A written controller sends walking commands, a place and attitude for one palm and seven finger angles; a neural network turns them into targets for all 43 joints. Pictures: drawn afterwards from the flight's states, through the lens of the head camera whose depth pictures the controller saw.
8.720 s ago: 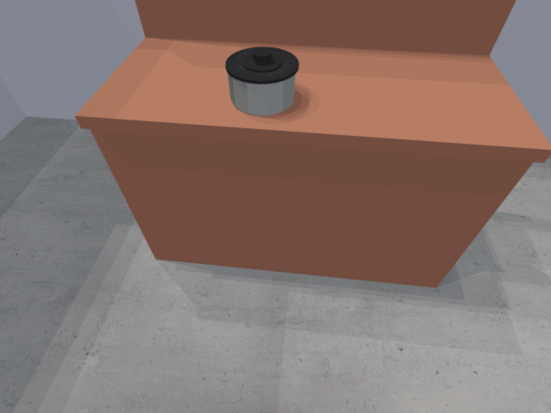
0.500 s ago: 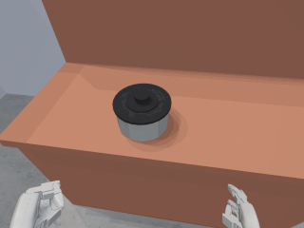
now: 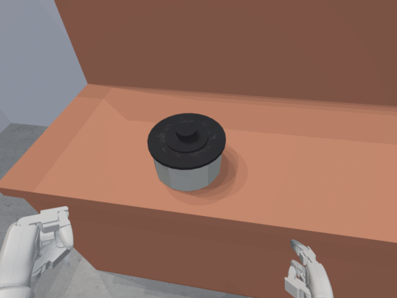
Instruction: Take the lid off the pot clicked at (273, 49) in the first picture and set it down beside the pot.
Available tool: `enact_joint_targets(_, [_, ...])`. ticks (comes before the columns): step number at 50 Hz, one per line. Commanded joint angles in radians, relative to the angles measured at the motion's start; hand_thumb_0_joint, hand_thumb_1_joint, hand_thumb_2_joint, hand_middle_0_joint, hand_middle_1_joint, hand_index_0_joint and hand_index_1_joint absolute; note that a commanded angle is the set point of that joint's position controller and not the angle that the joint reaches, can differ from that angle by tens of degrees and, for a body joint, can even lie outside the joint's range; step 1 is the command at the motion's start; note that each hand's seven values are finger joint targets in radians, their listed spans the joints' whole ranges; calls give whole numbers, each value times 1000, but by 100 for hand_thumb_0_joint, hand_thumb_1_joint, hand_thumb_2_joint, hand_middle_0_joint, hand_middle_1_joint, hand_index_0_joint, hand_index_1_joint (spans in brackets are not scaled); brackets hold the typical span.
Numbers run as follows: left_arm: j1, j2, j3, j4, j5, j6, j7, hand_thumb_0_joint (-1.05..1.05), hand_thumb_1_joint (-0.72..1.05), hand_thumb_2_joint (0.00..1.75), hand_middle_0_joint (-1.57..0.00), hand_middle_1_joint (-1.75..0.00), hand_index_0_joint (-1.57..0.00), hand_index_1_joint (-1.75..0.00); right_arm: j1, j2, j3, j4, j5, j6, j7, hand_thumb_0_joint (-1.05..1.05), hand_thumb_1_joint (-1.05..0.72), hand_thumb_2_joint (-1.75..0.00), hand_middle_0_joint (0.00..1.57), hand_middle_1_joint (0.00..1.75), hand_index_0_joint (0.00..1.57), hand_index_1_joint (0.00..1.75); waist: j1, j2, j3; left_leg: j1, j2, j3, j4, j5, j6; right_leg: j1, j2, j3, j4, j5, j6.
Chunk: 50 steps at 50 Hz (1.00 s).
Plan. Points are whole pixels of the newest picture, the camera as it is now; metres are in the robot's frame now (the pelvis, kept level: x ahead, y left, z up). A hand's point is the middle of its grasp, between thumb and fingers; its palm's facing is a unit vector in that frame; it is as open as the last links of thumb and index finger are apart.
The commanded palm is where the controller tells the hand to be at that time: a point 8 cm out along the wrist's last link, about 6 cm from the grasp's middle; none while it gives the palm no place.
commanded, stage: raise the hand higher, near the body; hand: left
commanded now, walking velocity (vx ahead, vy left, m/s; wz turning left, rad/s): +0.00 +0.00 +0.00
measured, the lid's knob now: (186, 130) +0.45 +0.10 +0.10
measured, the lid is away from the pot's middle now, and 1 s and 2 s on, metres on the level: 0.00 0.00 0.00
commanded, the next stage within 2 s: reach forward and open the fingers in 0.04 s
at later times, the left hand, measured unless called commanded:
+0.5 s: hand (53, 229) +0.18 +0.27 +0.11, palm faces -0.14 -0.04 -0.99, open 3.1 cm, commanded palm +0.16 +0.26 +0.17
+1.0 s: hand (58, 192) +0.23 +0.27 +0.15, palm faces -0.12 +0.02 -0.99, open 8.8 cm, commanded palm +0.21 +0.26 +0.21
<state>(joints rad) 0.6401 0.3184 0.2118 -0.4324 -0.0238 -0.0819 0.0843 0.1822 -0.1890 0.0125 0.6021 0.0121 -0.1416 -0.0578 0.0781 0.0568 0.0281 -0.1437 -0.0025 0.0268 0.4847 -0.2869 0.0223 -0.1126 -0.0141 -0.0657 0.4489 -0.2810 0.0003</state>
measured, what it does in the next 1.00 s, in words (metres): stands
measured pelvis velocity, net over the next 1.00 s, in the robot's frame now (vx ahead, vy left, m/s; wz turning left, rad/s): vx -0.04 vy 0.01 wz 0.01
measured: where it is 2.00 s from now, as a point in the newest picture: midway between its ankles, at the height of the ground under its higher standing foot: outside the picture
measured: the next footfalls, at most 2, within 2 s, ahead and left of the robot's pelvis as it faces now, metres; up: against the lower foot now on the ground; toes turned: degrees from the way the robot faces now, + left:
none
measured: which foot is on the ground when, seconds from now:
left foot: down 0.00-1.00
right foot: down 0.00-1.00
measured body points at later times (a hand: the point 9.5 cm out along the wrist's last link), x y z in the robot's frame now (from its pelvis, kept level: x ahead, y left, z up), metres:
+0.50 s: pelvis -0.01 +0.00 +0.00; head +0.00 -0.06 +0.44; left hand +0.18 +0.26 +0.17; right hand +0.20 -0.22 -0.10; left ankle -0.01 +0.10 -0.74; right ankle -0.02 -0.12 -0.74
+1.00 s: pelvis -0.04 +0.01 +0.00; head -0.02 -0.03 +0.45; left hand +0.23 +0.27 +0.20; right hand +0.16 -0.21 -0.10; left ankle -0.01 +0.10 -0.74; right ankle -0.02 -0.12 -0.74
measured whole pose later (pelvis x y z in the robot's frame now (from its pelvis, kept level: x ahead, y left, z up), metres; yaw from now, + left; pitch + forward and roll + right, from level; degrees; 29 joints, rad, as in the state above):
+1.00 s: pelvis -0.04 +0.01 +0.00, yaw +0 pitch -1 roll +0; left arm 0.04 0.74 0.09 -0.23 0.71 -0.01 -0.28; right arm 0.13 -0.29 0.01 0.57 0.05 0.07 -0.01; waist 0.06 0.12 0.04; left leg -0.23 -0.02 0.03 0.44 -0.19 0.04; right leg -0.20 -0.04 -0.07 0.42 -0.20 0.01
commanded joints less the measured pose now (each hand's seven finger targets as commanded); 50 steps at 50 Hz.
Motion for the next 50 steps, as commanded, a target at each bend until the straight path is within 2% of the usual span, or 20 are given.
enact_joint_targets(1, [-54,125,108,-201,-3,-68,12,0,90,90,-130,-150,-130,-150,-135,-106,-36,-173,6,-48,-3,0,-90,-90,20,30,20,30,-15,-28,-55,51,34,-23,-66,281,1,-56,-12,3,-71,211,-11])
enact_joint_targets(3, [-86,147,123,-239,-4,-78,18,0,90,90,-130,-150,-130,-150,-131,-109,-35,-171,5,-55,-5,0,-90,-90,20,30,20,30,-12,16,-69,61,33,-26,-70,268,1,-54,-14,5,-74,192,-12])
enact_joint_targets(7, [-82,158,147,-249,-10,-85,25,0,90,90,-130,-150,-130,-150,-131,-106,-33,-168,5,-58,-6,0,-90,-90,20,30,20,30,-6,-6,-73,66,35,-28,-72,256,-1,-50,-11,8,-79,181,-15])
enact_joint_targets(8, [-143,398,99,-304,432,-2,55,0,87,91,-129,-146,-129,-146,-139,-196,-20,-187,-24,10,8,0,-90,-90,20,30,20,30,-1,77,-73,-58,16,-20,-46,282,1,-135,12,59,-23,187,-21])
enact_joint_targets(10, [-183,289,74,-366,447,71,81,0,81,94,-126,-139,-126,-139,-164,-146,-21,-234,-16,62,24,0,-90,-90,20,30,20,30,-4,89,-76,-89,22,-10,-48,299,-7,-124,2,5,0,167,-37])
enact_joint_targets(11, [-109,296,63,-271,549,97,79,0,78,96,-125,-136,-125,-136,-153,-148,-31,-217,-16,83,30,0,-90,-90,20,30,20,30,16,74,-73,-77,26,-11,-45,292,-6,-128,14,26,6,152,-44])
enact_joint_targets(14, [-35,408,117,-218,694,177,44,0,68,103,-122,-125,-122,-125,-217,-171,-31,-244,3,174,50,0,-90,-90,20,30,20,30,36,27,-133,-101,21,-3,-34,259,-8,-81,24,67,8,176,-51])
enact_joint_targets(17, [-197,507,110,-204,789,197,-19,0,58,110,-119,-115,-119,-115,-224,-184,-23,-253,10,212,44,0,-90,-90,20,30,20,30,15,-15,-198,-78,15,-14,-35,232,7,-75,5,75,-11,157,-32])
enact_joint_targets(20, [-277,559,97,-202,798,185,-102,0,48,117,-116,-104,-116,-104,-230,-183,-25,-249,27,199,37,0,-90,-90,20,30,20,30,3,20,-272,-36,12,-26,-25,260,20,-46,-10,69,-14,205,-15])
enact_joint_targets(25, [-296,557,60,-99,719,150,-261,0,32,125,-111,-86,-111,-86,-203,-193,-33,-227,37,183,35,0,-90,-90,20,30,20,30,-27,-59,-174,-44,-5,-29,-29,307,32,-69,-10,38,-45,308,11])
enact_joint_targets(27, [-391,617,89,-65,718,131,-302,0,26,127,-108,-79,-108,-79,-200,-201,-34,-217,37,183,25,0,-90,-90,20,30,20,30,-33,-91,-135,-50,-7,-30,-43,270,35,-84,-13,37,-68,279,19])
enact_joint_targets(29, [-508,721,166,-92,735,103,-321,0,20,129,-106,-72,-106,-72,-224,-201,-26,-223,37,168,21,0,-90,-90,20,30,20,30,-24,-38,-152,-22,-7,-39,-44,281,35,-74,-7,50,-73,278,9])
enact_joint_targets(30, [-545,695,140,-97,735,81,-328,0,17,130,-104,-68,-104,-68,-199,-187,-24,-223,31,162,19,0,-90,-90,20,30,20,30,-20,-12,-197,-12,-15,-38,-45,291,38,-51,-17,35,-69,270,12])
enact_joint_targets(34, [-486,662,167,7,701,49,-337,0,6,132,-99,-54,-99,-54,-190,-187,-31,-218,35,153,28,0,-90,-90,20,30,20,30,-9,-3,-172,17,-16,-38,-54,288,29,-69,-2,32,-97,252,2])
enact_joint_targets(35, [-520,615,112,45,694,50,-343,0,3,132,-98,-51,-98,-51,-172,-189,-29,-208,35,164,31,0,-90,-90,20,30,20,30,-21,-7,-168,-2,-20,-28,-66,264,28,-66,-9,16,-100,223,9])
enact_joint_targets(38, [-615,613,81,24,697,57,-341,0,-5,135,-94,-40,-94,-40,-193,-199,-36,-215,39,165,38,0,-90,-90,20,30,20,30,-17,-1,-160,-4,-17,-29,-87,220,24,-82,-11,18,-111,172,8])
enact_joint_targets(40, [-734,623,50,-61,714,51,-339,0,-11,136,-91,-33,-91,-33,-210,-192,-31,-226,39,156,43,0,-90,-90,20,30,20,30,-21,52,-236,24,-20,-33,-91,220,26,-51,-10,24,-100,156,3])
enact_joint_targets(44, [-742,738,161,-19,755,61,-318,0,-23,141,-86,-19,-86,-19,-214,-198,-34,-215,34,140,45,0,-90,-90,20,30,20,30,2,44,-257,37,-13,-56,-94,244,23,-24,5,33,-86,165,-15])
enact_joint_targets(48, [-824,657,79,144,747,107,-336,0,-32,145,-83,-8,-83,-8,-202,-203,-28,-198,47,172,50,0,-90,-90,20,30,20,30,-9,16,-147,-29,-9,-47,-132,172,12,-81,0,7,-100,92,-11])
enact_joint_targets(50, [-872,589,3,94,726,119,-353,0,-32,145,-83,-8,-83,-8,-228,-199,-25,-223,52,171,64,0,-90,-90,20,30,20,30,-18,37,-185,-9,-12,-47,-136,173,12,-76,0,4,-87,94,-12])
